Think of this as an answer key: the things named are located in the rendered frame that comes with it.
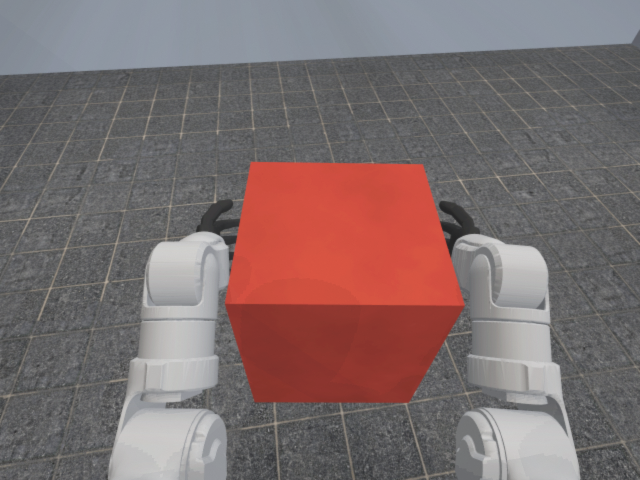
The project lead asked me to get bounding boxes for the left robot upper arm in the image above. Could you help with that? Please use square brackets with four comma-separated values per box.
[109, 408, 227, 480]

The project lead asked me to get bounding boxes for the carton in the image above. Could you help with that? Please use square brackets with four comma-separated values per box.
[225, 162, 465, 403]

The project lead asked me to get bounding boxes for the left robot hand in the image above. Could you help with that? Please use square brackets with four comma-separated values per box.
[196, 199, 240, 273]

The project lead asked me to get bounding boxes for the right robot hand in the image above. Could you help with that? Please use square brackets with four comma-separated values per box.
[439, 201, 480, 257]

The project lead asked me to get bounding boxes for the robot left forearm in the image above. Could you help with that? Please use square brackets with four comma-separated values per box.
[108, 232, 230, 480]

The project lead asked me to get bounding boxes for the robot right forearm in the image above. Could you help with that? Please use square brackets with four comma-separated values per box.
[451, 234, 580, 480]

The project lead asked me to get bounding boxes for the right robot upper arm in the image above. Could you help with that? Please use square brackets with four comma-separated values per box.
[455, 407, 579, 480]

